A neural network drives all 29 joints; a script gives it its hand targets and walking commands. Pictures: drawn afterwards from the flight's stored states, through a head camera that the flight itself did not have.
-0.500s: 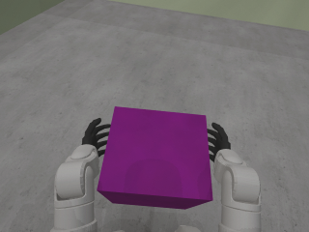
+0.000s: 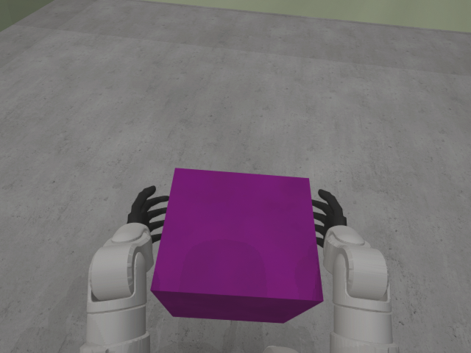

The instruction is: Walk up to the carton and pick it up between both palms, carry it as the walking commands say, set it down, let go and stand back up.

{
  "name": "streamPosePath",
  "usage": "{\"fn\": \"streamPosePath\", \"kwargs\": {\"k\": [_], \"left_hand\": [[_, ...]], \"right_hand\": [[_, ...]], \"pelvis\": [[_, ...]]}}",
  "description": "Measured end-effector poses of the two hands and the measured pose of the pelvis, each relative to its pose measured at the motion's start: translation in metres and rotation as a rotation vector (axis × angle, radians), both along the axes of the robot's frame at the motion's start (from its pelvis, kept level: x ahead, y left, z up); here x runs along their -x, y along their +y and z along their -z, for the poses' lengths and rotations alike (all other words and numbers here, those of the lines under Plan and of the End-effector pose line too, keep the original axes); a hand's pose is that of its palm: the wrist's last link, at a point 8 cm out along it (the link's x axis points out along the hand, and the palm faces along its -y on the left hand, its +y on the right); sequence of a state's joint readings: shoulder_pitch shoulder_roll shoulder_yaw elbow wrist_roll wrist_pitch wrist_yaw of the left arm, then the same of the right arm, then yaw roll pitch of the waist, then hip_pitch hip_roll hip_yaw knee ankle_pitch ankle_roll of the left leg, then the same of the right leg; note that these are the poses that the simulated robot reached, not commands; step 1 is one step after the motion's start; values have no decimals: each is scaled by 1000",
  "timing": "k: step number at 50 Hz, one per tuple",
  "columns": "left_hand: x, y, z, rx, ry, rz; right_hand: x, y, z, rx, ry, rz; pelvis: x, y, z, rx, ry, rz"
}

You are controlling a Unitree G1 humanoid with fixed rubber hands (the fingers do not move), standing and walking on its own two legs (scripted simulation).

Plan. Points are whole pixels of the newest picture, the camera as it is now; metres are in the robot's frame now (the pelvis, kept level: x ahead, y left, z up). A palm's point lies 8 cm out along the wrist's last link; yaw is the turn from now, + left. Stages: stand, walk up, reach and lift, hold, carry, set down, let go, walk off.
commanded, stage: carry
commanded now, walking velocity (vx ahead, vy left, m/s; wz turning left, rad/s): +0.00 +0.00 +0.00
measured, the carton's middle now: (234, 253) +0.28 +0.00 -0.01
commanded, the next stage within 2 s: none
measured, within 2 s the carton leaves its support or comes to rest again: neither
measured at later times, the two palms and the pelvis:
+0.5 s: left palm (146, 237) +0.27 +0.14 +0.07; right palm (340, 244) +0.27 -0.16 +0.06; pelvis -0.01 -0.01 +0.00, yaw +0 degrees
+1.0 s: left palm (144, 238) +0.27 +0.15 +0.07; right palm (339, 244) +0.26 -0.16 +0.06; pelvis -0.01 -0.01 +0.00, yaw +0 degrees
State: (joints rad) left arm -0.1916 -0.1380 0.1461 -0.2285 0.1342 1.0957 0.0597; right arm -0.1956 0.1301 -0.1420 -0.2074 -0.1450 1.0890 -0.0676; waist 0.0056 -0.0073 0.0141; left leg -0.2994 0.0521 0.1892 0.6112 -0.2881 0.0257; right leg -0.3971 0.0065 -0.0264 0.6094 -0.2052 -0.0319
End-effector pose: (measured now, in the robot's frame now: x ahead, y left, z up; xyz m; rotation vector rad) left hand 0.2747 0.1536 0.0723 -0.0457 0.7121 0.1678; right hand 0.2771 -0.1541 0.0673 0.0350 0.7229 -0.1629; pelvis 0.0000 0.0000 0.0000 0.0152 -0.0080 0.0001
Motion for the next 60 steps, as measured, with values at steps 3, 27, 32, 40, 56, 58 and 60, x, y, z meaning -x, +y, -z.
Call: {"fn": "streamPosePath", "kwargs": {"k": [3, 27, 32, 40, 56, 58, 60], "left_hand": [[2, -5, -3, -4, -11, 2], [6, -10, 5, -19, -38, 18], [7, -8, 4, -18, -40, 17], [7, -8, 3, -19, -52, 18], [9, -8, 9, -23, -43, 24], [9, -8, 9, -23, -43, 24], [9, -8, 9, -23, -45, 25]], "right_hand": [[3, -5, -2, -5, -11, 2], [11, -9, 9, 28, -36, -11], [11, -8, 8, 28, -37, -11], [12, -7, 7, 30, -49, -11], [15, -7, 13, 33, -38, -12], [15, -7, 13, 33, -38, -11], [15, -7, 13, 34, -41, -10]], "pelvis": [[3, -5, 0, -4, -4, 1], [9, -8, 0, -5, -12, 4], [9, -6, 0, -5, -13, 3], [10, -6, 0, -5, -14, 2], [10, -6, 0, -5, -14, 2], [11, -6, 0, -5, -14, 2], [11, -6, 0, -5, -15, 2]]}}
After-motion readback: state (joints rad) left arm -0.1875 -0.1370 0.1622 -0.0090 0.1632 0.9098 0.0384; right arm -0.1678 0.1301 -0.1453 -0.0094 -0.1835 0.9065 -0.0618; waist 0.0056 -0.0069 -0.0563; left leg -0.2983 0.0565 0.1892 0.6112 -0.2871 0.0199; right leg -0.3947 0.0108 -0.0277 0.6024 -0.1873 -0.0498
